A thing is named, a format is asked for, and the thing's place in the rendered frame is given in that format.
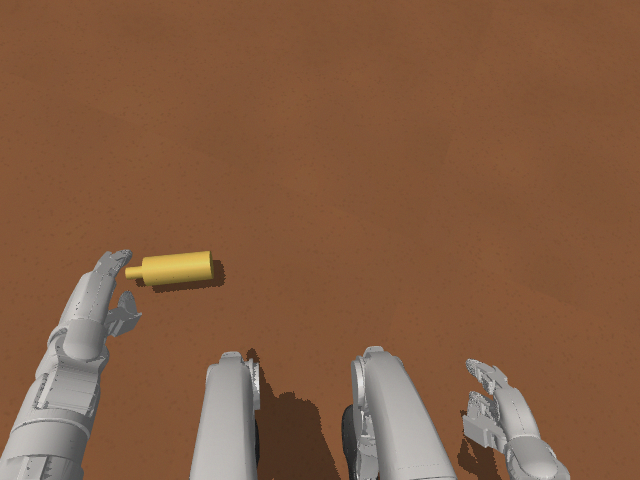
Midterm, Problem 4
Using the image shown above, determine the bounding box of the right robot hand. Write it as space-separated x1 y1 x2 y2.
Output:
462 359 541 455

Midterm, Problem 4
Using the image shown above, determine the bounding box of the right robot foot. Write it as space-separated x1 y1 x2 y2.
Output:
342 404 378 480

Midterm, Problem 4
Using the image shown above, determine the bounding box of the bottle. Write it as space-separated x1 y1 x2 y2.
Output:
125 251 214 286

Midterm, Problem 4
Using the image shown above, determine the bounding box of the left robot arm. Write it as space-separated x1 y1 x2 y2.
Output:
0 319 110 480

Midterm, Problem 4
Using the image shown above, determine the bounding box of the left robot hand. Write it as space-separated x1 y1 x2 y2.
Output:
58 249 142 337

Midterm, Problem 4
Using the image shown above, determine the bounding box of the right robot arm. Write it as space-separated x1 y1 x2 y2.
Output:
505 436 570 480

